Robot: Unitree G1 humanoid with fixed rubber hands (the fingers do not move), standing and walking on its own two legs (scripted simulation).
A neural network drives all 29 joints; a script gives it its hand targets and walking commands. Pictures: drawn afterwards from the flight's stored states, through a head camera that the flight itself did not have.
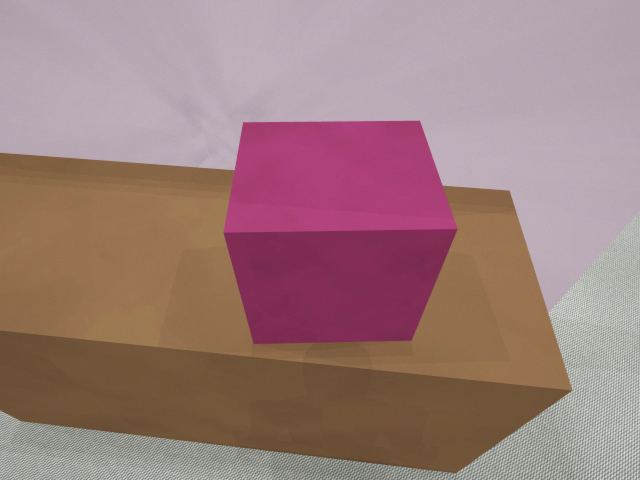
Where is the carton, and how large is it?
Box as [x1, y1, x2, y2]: [223, 121, 456, 343]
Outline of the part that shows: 419,121 243,122 223,232 254,343 411,340 456,231 456,226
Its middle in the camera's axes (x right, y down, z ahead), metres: +0.02 +0.00 +0.60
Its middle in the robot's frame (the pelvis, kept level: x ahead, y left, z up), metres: +0.46 +0.00 +0.01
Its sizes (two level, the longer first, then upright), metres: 0.259 0.214 0.275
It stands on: a pedestal, 0.65 m high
